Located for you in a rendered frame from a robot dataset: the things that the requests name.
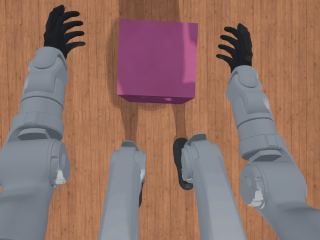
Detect robot left upper arm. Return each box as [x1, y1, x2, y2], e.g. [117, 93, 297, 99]
[0, 138, 71, 240]

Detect right robot forearm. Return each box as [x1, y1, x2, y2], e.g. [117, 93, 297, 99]
[225, 65, 307, 198]

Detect right robot thigh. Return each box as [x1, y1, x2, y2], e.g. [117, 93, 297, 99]
[181, 139, 247, 240]

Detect robot right upper arm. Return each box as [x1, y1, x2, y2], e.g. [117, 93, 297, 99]
[239, 161, 320, 240]

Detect robot right hand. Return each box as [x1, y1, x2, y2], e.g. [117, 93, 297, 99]
[216, 23, 253, 73]

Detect carton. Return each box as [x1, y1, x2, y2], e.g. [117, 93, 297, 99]
[117, 19, 198, 105]

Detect left robot forearm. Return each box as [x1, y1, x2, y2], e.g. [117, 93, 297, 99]
[0, 46, 69, 188]

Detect robot left hand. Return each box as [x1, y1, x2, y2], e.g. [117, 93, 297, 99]
[43, 5, 86, 60]

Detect left robot shin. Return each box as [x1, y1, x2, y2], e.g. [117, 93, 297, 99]
[109, 140, 142, 194]

